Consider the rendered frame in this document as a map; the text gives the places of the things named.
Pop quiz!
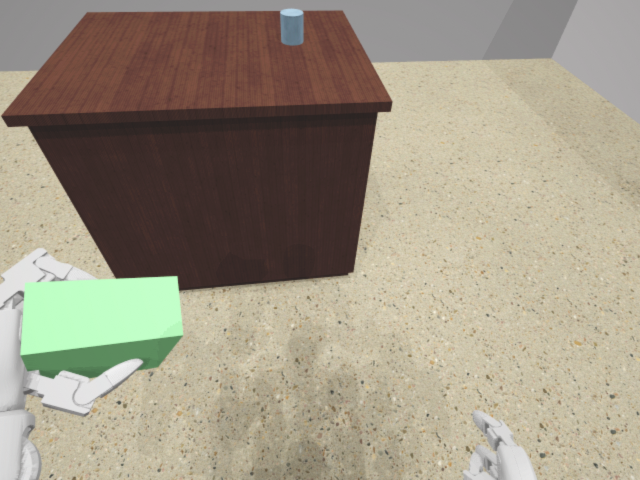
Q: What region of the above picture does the right robot hand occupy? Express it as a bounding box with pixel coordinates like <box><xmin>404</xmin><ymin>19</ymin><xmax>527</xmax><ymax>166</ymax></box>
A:
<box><xmin>463</xmin><ymin>410</ymin><xmax>537</xmax><ymax>480</ymax></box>

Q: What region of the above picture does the sponge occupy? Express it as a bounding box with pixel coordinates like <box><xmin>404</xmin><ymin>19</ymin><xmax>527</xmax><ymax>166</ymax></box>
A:
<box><xmin>20</xmin><ymin>276</ymin><xmax>183</xmax><ymax>379</ymax></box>

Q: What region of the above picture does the left robot hand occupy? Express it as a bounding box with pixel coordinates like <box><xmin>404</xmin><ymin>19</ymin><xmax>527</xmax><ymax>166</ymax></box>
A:
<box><xmin>0</xmin><ymin>248</ymin><xmax>143</xmax><ymax>417</ymax></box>

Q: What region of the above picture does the left robot forearm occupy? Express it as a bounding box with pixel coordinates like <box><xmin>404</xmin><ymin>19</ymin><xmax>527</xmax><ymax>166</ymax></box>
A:
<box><xmin>0</xmin><ymin>410</ymin><xmax>42</xmax><ymax>480</ymax></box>

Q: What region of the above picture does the table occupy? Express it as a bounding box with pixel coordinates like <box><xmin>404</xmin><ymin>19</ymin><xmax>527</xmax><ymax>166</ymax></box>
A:
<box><xmin>1</xmin><ymin>11</ymin><xmax>393</xmax><ymax>291</ymax></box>

